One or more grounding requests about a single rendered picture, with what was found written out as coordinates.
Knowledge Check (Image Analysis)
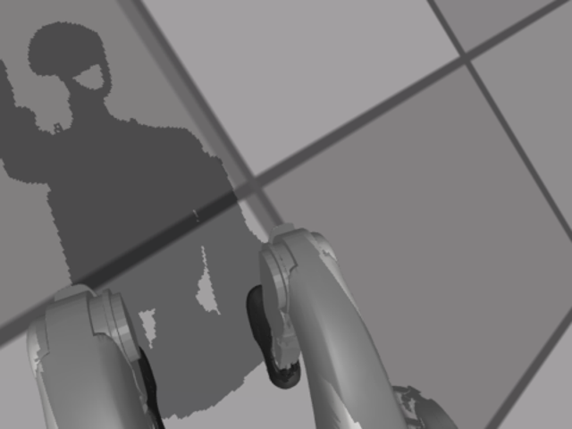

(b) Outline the right robot hand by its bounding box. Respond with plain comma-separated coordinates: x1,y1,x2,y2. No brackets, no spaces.
392,385,458,429

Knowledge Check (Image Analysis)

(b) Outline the right robot foot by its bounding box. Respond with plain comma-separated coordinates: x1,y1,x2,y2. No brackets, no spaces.
247,284,301,389

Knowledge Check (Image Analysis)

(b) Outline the left robot foot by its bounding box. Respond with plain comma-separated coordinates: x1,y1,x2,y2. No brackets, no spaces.
138,347,164,429

